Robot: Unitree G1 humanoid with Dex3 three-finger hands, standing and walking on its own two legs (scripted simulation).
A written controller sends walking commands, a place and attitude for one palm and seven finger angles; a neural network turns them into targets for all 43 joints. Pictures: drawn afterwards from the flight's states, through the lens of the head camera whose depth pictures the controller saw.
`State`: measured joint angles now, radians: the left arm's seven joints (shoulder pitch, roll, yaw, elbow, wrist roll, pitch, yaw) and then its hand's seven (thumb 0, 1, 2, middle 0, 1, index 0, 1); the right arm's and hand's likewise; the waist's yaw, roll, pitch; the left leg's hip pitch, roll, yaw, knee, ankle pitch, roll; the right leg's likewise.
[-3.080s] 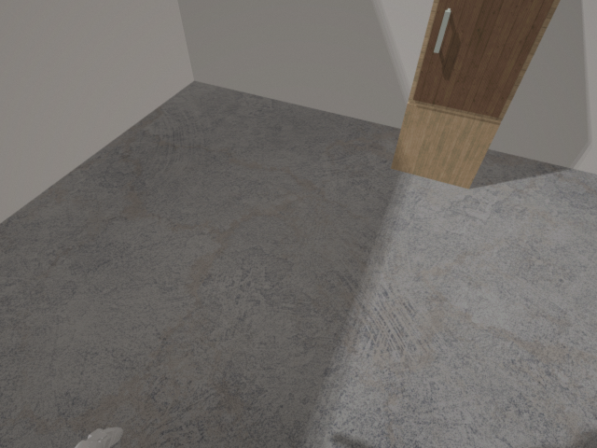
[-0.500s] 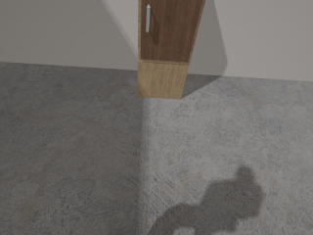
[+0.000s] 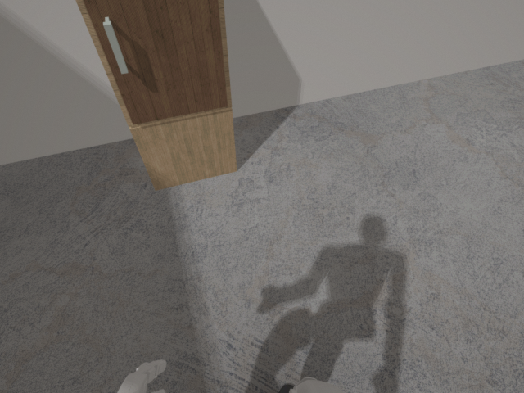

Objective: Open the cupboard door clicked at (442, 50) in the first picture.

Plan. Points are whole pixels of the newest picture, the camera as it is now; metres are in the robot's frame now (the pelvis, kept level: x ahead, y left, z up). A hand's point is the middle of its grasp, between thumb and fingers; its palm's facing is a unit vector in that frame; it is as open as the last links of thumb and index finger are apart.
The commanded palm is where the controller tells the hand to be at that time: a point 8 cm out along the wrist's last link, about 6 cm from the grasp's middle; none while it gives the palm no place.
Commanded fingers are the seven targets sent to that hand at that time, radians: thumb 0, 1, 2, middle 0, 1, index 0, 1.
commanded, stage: walk to a spot facing it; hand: left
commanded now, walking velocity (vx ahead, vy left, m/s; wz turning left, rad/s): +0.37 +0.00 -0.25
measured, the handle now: (116, 45) +1.03 +0.43 -0.02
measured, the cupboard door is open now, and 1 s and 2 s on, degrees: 0 0 0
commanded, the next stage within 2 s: turn to face it in 0.36 s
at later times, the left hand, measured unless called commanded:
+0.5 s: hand (154, 385) +0.16 +0.19 -0.17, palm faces +0.04 -0.99 -0.16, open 7.4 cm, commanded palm none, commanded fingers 0.00 0.90 0.90 -0.20 -0.30 -0.20 -0.30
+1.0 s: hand (173, 249) +0.40 +0.18 -0.13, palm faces +0.13 -0.95 -0.28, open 7.4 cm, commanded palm none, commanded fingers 0.00 0.90 0.90 -0.20 -0.30 -0.20 -0.30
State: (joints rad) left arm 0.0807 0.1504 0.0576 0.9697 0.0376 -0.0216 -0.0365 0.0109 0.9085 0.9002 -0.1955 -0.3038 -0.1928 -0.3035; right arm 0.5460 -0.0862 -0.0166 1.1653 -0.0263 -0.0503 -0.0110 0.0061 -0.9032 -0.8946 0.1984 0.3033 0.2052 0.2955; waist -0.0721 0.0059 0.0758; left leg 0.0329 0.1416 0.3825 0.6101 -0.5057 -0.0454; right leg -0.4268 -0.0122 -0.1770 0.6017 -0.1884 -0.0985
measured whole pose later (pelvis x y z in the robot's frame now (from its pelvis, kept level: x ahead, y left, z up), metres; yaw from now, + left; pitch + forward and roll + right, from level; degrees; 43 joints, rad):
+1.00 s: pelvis +0.31 -0.02 +0.02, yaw +7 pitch +0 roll +1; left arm 0.14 0.16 0.05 0.94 0.02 -0.01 0.03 0.01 0.91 0.90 -0.20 -0.30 -0.19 -0.30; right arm 0.27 -0.20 -0.07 1.02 -0.02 0.05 0.00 0.01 -0.91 -0.89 0.20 0.30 0.20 0.30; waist -0.05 0.06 0.04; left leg -0.40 -0.02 0.00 0.76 -0.41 -0.02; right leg -0.29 -0.04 -0.09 0.58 -0.28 -0.02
